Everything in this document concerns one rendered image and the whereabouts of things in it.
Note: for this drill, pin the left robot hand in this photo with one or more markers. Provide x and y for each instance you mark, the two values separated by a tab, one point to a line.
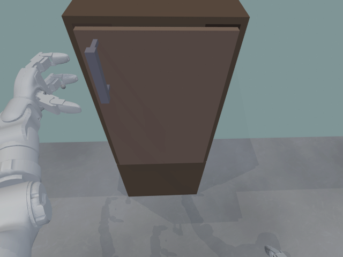
29	84

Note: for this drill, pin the right robot hand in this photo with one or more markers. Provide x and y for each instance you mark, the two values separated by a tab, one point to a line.
272	252

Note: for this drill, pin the cupboard door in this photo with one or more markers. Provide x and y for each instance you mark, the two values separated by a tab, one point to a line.
166	85

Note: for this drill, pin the left robot upper arm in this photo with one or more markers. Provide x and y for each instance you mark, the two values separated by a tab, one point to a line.
24	209

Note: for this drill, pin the handle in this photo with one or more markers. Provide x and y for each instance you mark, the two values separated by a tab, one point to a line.
93	60

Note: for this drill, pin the robot left forearm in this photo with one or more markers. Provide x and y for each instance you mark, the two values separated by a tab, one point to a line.
19	142

